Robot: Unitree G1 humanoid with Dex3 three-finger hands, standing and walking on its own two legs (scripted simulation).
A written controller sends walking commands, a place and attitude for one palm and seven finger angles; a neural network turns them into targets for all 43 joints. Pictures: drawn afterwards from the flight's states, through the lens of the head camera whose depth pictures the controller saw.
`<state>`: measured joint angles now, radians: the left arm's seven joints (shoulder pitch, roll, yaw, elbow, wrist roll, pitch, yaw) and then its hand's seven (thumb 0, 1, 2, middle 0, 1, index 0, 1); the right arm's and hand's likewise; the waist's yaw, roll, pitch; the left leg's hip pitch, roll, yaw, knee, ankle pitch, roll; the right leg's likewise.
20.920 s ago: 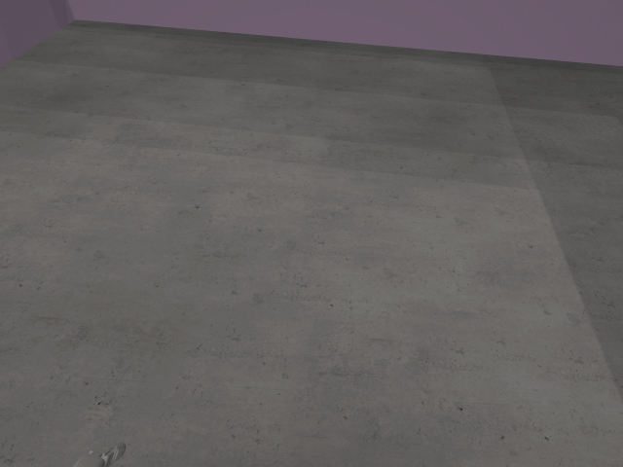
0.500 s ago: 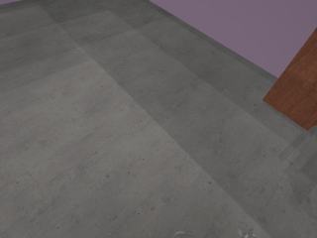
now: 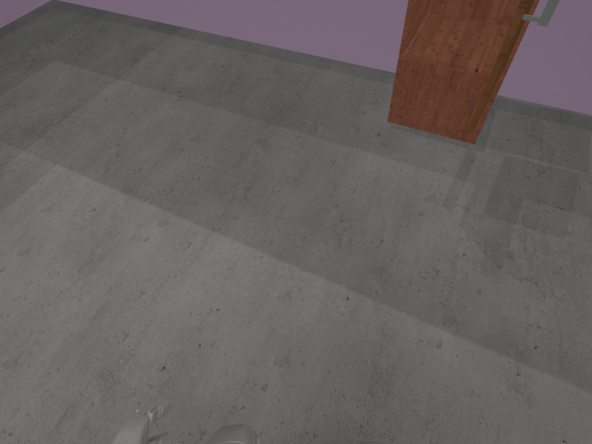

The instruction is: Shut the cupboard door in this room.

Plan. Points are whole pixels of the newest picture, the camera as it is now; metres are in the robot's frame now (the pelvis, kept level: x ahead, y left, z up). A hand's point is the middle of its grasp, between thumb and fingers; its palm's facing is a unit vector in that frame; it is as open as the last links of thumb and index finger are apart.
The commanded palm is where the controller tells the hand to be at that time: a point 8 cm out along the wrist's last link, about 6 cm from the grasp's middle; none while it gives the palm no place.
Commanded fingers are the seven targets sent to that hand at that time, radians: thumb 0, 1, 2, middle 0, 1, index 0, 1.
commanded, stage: turn or walk to find it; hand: left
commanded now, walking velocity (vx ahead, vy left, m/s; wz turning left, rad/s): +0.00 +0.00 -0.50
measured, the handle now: out of the picture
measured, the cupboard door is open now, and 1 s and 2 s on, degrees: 86 86 86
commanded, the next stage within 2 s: stand and wait in 0.90 s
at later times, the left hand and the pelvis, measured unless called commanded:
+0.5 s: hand out of the picture +0.10 +0.23 -0.17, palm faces -0.13 -0.97 -0.21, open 7.4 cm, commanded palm none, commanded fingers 0.00 0.90 0.90 -0.20 -0.30 -0.20 -0.30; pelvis +0.04 +0.03 +0.01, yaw -13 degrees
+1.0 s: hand (279, 333) +0.30 +0.05 -0.14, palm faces -0.50 -0.83 -0.24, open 7.4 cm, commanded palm none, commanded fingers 0.00 0.90 0.90 -0.20 -0.30 -0.20 -0.30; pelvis +0.09 -0.05 -0.01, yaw -28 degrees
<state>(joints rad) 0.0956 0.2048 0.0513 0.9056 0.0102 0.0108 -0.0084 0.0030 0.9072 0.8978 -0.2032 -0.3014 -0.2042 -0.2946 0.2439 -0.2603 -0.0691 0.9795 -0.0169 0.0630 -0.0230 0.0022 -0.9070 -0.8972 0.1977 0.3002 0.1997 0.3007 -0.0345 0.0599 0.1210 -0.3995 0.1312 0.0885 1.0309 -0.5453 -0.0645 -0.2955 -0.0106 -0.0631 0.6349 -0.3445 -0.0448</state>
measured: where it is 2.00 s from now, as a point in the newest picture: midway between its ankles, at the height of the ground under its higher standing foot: outside the picture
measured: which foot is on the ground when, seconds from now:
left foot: up 0.00-0.42, down 0.44-0.96, up 0.98-1.00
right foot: down 0.00-0.44, up 0.46-0.92, down 0.94-1.00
